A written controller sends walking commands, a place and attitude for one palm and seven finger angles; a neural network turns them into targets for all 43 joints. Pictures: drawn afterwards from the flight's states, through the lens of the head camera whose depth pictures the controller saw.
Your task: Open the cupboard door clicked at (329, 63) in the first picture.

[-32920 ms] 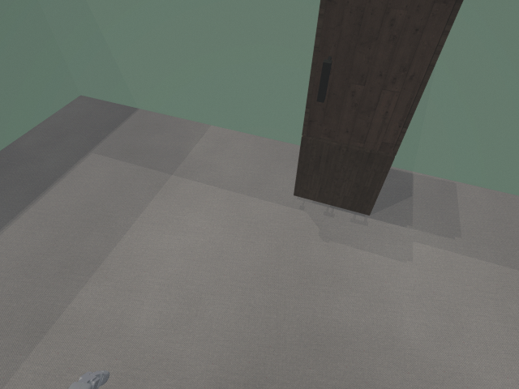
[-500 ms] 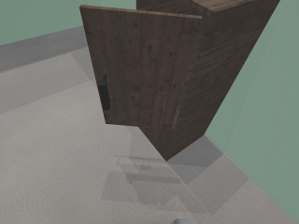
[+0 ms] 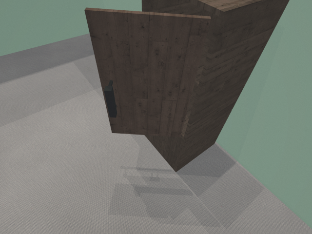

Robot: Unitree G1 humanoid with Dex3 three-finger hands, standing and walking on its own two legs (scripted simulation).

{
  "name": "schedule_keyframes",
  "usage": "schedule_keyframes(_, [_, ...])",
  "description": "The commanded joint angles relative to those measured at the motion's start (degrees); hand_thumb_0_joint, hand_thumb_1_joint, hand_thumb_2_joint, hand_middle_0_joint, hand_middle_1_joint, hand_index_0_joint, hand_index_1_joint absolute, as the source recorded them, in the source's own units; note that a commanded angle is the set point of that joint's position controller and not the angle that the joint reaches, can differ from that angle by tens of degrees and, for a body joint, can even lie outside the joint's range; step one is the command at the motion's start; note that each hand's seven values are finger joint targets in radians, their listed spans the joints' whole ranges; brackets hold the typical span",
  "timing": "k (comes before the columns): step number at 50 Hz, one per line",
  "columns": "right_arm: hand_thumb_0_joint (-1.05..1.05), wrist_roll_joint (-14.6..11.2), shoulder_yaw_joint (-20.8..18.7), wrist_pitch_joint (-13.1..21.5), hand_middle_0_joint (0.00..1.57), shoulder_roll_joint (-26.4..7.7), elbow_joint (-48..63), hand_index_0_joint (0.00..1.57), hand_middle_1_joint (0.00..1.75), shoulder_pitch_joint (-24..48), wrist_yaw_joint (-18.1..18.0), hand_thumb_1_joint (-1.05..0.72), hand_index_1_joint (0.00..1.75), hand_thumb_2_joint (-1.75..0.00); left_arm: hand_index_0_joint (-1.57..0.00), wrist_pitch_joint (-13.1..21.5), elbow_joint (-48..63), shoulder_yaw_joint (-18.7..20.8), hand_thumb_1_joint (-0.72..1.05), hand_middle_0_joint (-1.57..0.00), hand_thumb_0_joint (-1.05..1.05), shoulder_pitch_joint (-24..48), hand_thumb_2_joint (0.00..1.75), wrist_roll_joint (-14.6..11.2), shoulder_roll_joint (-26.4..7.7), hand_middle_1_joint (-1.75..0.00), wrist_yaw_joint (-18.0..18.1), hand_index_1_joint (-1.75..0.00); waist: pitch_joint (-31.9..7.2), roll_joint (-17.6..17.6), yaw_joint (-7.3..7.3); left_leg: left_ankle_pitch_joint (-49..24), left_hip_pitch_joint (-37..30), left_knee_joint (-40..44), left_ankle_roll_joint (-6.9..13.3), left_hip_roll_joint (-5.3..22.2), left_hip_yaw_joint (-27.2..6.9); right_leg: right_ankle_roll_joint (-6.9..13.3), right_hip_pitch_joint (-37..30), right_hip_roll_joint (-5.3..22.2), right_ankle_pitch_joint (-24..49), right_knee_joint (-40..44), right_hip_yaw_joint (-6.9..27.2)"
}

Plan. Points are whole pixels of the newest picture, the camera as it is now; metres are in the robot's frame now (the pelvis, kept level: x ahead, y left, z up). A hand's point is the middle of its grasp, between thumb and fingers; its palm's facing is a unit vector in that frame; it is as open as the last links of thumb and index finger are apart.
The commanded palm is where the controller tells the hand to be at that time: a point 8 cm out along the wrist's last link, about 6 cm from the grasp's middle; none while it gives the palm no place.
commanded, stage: come to a stop and stand still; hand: left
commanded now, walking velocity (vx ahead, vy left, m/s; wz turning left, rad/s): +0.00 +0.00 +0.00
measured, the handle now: (112, 99) +0.60 +0.21 -0.06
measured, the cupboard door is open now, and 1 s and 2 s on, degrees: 51 51 51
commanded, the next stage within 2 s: look again from close up in 1.18 s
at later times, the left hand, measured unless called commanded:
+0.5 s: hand out of the picture +0.02 +0.19 -0.15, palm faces -0.02 -0.97 -0.26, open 7.4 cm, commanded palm none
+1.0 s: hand out of the picture +0.08 +0.14 -0.15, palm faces +0.00 -0.97 -0.23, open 7.4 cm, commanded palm none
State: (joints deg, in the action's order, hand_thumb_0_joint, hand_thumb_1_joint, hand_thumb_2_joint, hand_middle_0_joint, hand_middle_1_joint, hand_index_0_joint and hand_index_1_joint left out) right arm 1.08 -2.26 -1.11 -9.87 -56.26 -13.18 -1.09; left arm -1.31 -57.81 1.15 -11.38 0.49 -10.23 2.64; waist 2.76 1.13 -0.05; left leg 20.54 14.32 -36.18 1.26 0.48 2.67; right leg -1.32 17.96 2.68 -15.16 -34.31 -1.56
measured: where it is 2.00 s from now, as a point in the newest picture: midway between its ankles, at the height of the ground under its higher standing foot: outside the picture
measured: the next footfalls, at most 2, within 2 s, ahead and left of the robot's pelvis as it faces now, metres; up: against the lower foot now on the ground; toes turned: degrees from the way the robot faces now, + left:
none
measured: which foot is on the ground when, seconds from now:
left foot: down 0.00-1.00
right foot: down 0.00-1.00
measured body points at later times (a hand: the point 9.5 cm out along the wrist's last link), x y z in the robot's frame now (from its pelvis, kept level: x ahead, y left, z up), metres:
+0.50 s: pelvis +0.01 +0.00 +0.01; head +0.03 -0.03 +0.46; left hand +0.02 +0.24 -0.13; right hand +0.04 -0.24 -0.15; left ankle -0.01 +0.10 -0.73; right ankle +0.03 -0.14 -0.73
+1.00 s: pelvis +0.03 -0.05 +0.01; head +0.06 -0.06 +0.46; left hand +0.08 +0.19 -0.14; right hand +0.04 -0.27 -0.15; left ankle -0.01 +0.10 -0.73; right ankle +0.03 -0.14 -0.73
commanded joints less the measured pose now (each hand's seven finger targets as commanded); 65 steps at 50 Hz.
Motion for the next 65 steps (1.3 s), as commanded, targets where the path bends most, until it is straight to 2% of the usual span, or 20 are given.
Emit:
schedule_keyframes(1, [0.0,0.12,-0.56,1.56,0.2,-7.13,7.42,0.2,0.3,-0.52,-0.13,-0.9,0.3,-0.9,-0.2,0.12,4.15,0.73,0.9,-0.2,0.0,-2.1,0.9,1.2,-6.37,-0.3,-0.44,-0.3,3.69,-13.47,-0.52,-1.72,9.1,18.53,1.95,9.02,-10.97,2.71,-0.56,-0.56,-4.78,-0.01,-0.62])
schedule_keyframes(3, [0.0,0.03,-0.53,1.6,0.2,-8.31,8.35,0.2,0.3,0.12,-0.08,-0.9,0.3,-0.9,-0.2,0.13,3.27,0.16,0.9,-0.2,0.0,-4.29,0.9,1.3,-5.54,-0.3,-0.98,-0.3,6.78,-5.77,-1.2,8.44,12.69,20.92,2.56,8.44,-11.6,2.72,-1.29,-0.41,-2.69,1.51,0.15])
schedule_keyframes(5, [0.0,0.14,-0.23,1.78,0.2,-8.17,8.27,0.2,0.3,-0.98,0.02,-0.9,0.3,-0.9,-0.2,0.63,2.62,-0.1,0.9,-0.2,0.0,-5.5,0.9,1.19,-5.74,-0.3,-1.38,-0.3,5.62,-2.41,-1.05,8.97,10.6,20.61,2.43,6.61,-10.06,2.88,-1.75,-0.06,-1.2,3.82,1.82])
schedule_keyframes(8, [0.0,0.08,-0.3,2.09,0.2,-8.86,7.74,0.2,0.3,-2.3,0.05,-0.9,0.3,-0.9,-0.2,1.09,2.42,-0.23,0.9,-0.2,0.0,-6.01,0.9,1.0,-6.29,-0.3,-1.42,-0.3,3.22,-0.32,-0.25,7.97,6.25,20.6,2.3,5.84,-9.8,2.69,-0.63,0.54,-1.41,5.97,3.74])
schedule_keyframes(10, [0.0,0.09,-0.1,2.55,0.2,-9.2,6.99,0.2,0.3,-2.59,0.0,-0.9,0.3,-0.9,-0.2,1.42,2.16,-0.18,0.9,-0.2,0.0,-5.72,0.9,1.0,-6.73,-0.3,-1.47,-0.3,1.99,-1.34,0.01,5.09,4.21,21.19,2.24,5.97,-9.66,2.79,-0.85,0.85,0.25,6.08,4.01])
schedule_keyframes(13, [0.0,-0.06,0.18,3.05,0.2,-9.43,5.92,0.2,0.3,-2.68,-0.1,-0.9,0.3,-0.9,-0.2,1.92,1.34,-0.24,0.9,-0.2,0.0,-6.43,0.9,0.81,-7.09,-0.3,-1.48,-0.3,-0.69,0.02,0.07,-0.22,0.74,19.98,2.22,5.76,-8.55,2.73,-1.84,1.77,2.68,7.31,4.79])
schedule_keyframes(14, [0.0,-0.05,0.2,3.2,0.2,-9.59,5.55,0.2,0.3,-2.57,-0.11,-0.9,0.3,-0.9,-0.2,2.07,1.18,-0.16,0.9,-0.2,0.0,-5.99,0.9,0.82,-7.77,-0.3,-1.5,-0.3,-0.77,-1.41,0.06,-1.9,0.33,19.98,2.22,5.52,-8.25,2.87,-2.17,1.99,3.14,7.57,4.89])
schedule_keyframes(16, [0.0,-0.09,0.34,3.5,0.2,-9.94,4.65,0.2,0.3,-2.62,-0.2,-0.9,0.3,-0.9,-0.2,2.25,0.73,-0.09,0.9,-0.2,0.0,-5.96,0.9,0.68,-8.23,-0.3,-1.46,-0.3,-2.15,-1.25,0.1,-6.61,-1.53,18.92,2.06,5.55,-7.46,2.76,-2.86,2.34,5.16,7.44,4.91])
schedule_keyframes(24, [0.0,-0.23,1.07,3.82,0.2,-8.79,0.22,0.2,0.3,-3.53,-0.55,-0.9,0.3,-0.9,-0.2,2.6,-1.42,-0.14,0.9,-0.2,0.0,-5.31,0.9,0.43,-8.28,-0.3,-1.18,-0.3,-3.03,-0.85,-0.01,-16.35,-4.3,16.45,1.42,5.35,-5.01,2.78,-5.53,3.42,10.93,7.57,4.85])
schedule_keyframes(32, [0.0,-0.14,1.69,3.49,0.2,-7.12,-3.03,0.2,0.3,-4.49,-0.62,-0.9,0.3,-0.9,-0.2,2.67,-2.44,-0.14,0.9,-0.2,0.0,-3.86,0.9,0.31,-7.94,-0.3,-1.04,-0.3,-0.93,-0.13,-0.19,-13.45,-3.04,16.41,0.5,4.9,-3.97,3.43,-6.48,3.95,11.95,8.86,5.6])
schedule_keyframes(37, [0.0,-0.1,1.66,3.43,0.2,-6.73,-4.21,0.2,0.3,-4.89,-0.69,-0.9,0.3,-0.9,-0.2,2.93,-2.32,0.11,0.9,-0.2,0.0,-2.91,0.9,0.19,-8.28,-0.3,-1.02,-0.3,-2.09,-0.43,-0.18,-14.52,-3.79,15.64,-0.02,4.9,-3.33,3.89,-7.86,4.13,14.99,9.32,5.86])
schedule_keyframes(39, [0.0,-0.13,1.63,3.25,0.2,-6.2,-4.38,0.2,0.3,-5.16,-0.71,-0.9,0.3,-0.9,-0.2,3.01,-2.19,0.17,0.9,-0.2,0.0,-2.75,0.9,0.26,-8.17,-0.3,-0.97,-0.3,-1.7,1.35,-0.14,-13.85,-3.55,15.35,-0.2,4.87,-3.12,4.01,-8.26,4.18,15.49,9.84,5.69])
schedule_keyframes(42, [0.0,-0.09,1.59,3.27,0.2,-6.2,-4.9,0.2,0.3,-5.43,-0.78,-0.9,0.3,-0.9,-0.2,3.18,-2.16,0.36,0.9,-0.2,0.0,-2.63,0.9,0.13,-8.28,-0.3,-0.96,-0.3,-2.92,0.91,-0.02,-14.76,-4.41,14.87,-0.58,4.74,-2.84,4.2,-9.02,4.32,17.74,9.94,6.02])
schedule_keyframes(45, [0.0,-0.15,1.56,3.07,0.2,-5.69,-5.31,0.2,0.3,-5.62,-0.82,-0.9,0.3,-0.9,-0.2,3.16,-2.19,0.38,0.9,-0.2,0.0,-2.65,0.9,0.13,-7.96,-0.3,-0.89,-0.3,-2.87,0.26,0.09,-14.68,-4.45,14.58,-0.75,4.79,-2.52,4.27,-9.22,4.2,17.86,10.32,5.86])
schedule_keyframes(49, [0.0,-0.19,1.56,2.77,0.2,-4.97,-5.78,0.2,0.3,-5.95,-0.88,-0.9,0.3,-0.9,-0.2,3.13,-2.45,0.33,0.9,-0.2,0.0,-2.91,0.9,0.16,-7.54,-0.3,-0.9,-0.3,-2.12,1.58,0.25,-13.59,-4.75,14.5,-0.98,4.75,-2.22,4.34,-8.79,4.02,17.18,11.32,5.99])
schedule_keyframes(52, [0.0,-0.17,1.61,2.76,0.2,-5.06,-6.07,0.2,0.3,-5.91,-0.94,-0.9,0.3,-0.9,-0.2,3.08,-2.62,0.35,0.9,-0.2,0.0,-3.17,0.9,0.03,-7.33,-0.3,-0.95,-0.3,-1.85,-0.57,0.19,-13.82,-5.16,14.71,-1.07,4.88,-2.22,4.35,-8.26,3.83,16.18,11.65,6.01])
schedule_keyframes(58, [0.0,-0.27,1.63,2.84,0.2,-4.97,-6.45,0.2,0.3,-6.17,-1.04,-0.9,0.3,-0.9,-0.2,3.19,-3.02,0.35,0.9,-0.2,0.0,-4.29,0.9,0.05,-7.14,-0.3,-0.97,-0.3,-2.63,-0.31,0.16,-14.7,-5.48,14.72,-1.13,5.18,-2.13,4.23,-9.43,3.7,17.59,11.87,5.53])
schedule_keyframes(61, [0.0,-0.28,1.64,2.74,0.2,-4.71,-6.65,0.2,0.3,-6.16,-1.08,-0.9,0.3,-0.9,-0.2,3.14,-3.25,0.26,0.9,-0.2,0.0,-4.79,0.9,0.07,-6.84,-0.3,-0.96,-0.3,-1.56,0.2,0.14,-13.91,-5.28,14.83,-1.07,5.08,-2.26,4.18,-8.82,3.65,16.12,12.52,5.57])
schedule_keyframes(65, [0.0,-0.34,1.72,2.81,0.2,-4.51,-7.0,0.2,0.3,-6.37,-1.13,-0.9,0.3,-0.9,-0.2,3.03,-3.49,0.12,0.9,-0.2,0.0,-5.23,0.9,0.04,-6.35,-0.3,-0.95,-0.3,-1.09,-1.13,0.06,-14.26,-5.29,15.39,-0.97,5.32,-2.5,4.08,-8.64,3.31,15.11,12.49,5.19])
